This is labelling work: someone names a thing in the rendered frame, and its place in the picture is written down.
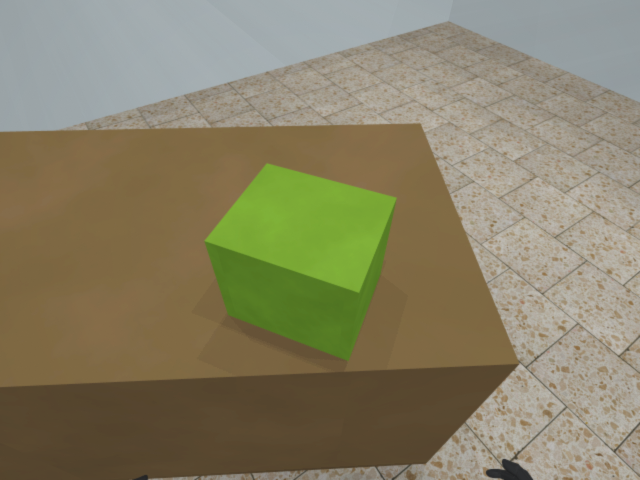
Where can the robot right hand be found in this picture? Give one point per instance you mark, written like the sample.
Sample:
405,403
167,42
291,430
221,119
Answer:
513,471

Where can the pedestal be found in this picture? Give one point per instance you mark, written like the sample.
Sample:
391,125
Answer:
118,358

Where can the carton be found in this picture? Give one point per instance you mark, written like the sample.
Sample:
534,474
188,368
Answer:
300,256

